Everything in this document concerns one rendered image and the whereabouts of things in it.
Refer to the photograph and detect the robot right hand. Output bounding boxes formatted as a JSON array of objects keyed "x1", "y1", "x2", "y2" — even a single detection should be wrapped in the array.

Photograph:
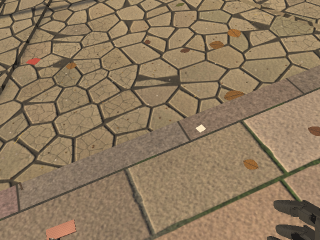
[{"x1": 267, "y1": 200, "x2": 320, "y2": 240}]

